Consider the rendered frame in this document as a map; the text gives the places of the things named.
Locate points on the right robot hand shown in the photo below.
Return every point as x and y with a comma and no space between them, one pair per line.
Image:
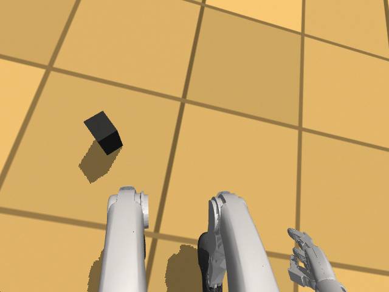
317,266

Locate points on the right robot arm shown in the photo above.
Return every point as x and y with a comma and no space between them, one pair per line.
329,285

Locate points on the carton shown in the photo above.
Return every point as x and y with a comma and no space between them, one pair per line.
104,132

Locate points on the right robot foot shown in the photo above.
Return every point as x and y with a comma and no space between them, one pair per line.
203,257

